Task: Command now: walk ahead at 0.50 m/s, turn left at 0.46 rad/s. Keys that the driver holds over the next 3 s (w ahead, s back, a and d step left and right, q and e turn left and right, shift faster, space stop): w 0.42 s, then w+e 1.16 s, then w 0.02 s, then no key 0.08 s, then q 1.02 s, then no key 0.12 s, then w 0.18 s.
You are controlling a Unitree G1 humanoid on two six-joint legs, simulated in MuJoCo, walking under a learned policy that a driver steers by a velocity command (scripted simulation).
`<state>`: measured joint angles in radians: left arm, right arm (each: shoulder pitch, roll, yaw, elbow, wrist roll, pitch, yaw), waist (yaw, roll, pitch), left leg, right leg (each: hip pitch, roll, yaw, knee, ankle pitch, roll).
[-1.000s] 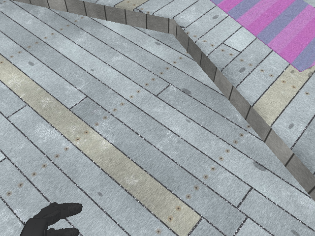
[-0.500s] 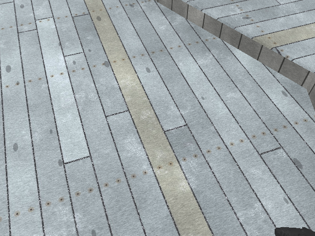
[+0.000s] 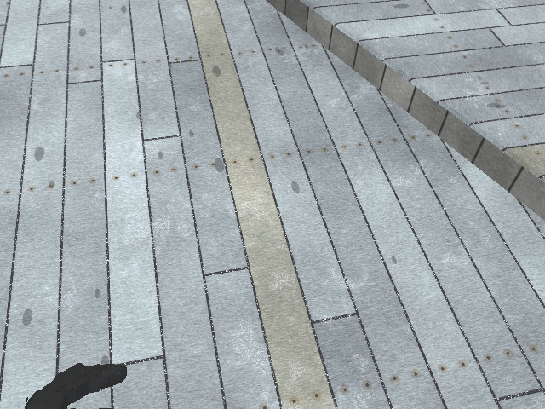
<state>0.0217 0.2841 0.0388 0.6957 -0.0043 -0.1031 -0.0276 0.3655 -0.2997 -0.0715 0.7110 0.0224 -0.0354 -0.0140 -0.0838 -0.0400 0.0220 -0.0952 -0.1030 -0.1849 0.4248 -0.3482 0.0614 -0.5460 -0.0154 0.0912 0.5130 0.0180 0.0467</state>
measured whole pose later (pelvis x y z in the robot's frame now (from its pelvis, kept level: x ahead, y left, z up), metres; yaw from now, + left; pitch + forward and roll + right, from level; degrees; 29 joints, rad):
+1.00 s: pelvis +0.53 +0.02 +0.00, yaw -11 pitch +1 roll +3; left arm 0.10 0.27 0.05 0.71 -0.02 -0.02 -0.05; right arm 0.32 -0.29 -0.08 0.84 0.01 -0.07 0.00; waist -0.08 -0.04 0.04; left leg 0.09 -0.01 0.25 0.23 -0.33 -0.02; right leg -0.63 -0.09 0.00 0.66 -0.02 -0.03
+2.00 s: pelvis +0.99 -0.16 +0.00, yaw -30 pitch +1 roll +1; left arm 0.07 0.26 0.04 0.64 0.02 -0.01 0.03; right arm 0.26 -0.30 -0.05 0.85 0.02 -0.03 0.00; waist -0.08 0.01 0.04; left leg -0.24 -0.04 -0.07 0.59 -0.40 0.00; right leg -0.37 0.00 0.04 0.48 -0.13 0.00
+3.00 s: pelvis +1.06 -0.16 +0.01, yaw +0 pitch +1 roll +0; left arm 0.24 0.27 0.05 0.80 0.00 -0.04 0.02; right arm 0.20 -0.33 -0.06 0.70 0.00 0.01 -0.01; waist 0.03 0.04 0.00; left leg -0.43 -0.06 -0.08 0.93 -0.40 -0.04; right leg -0.18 0.01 0.06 0.38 -0.23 -0.01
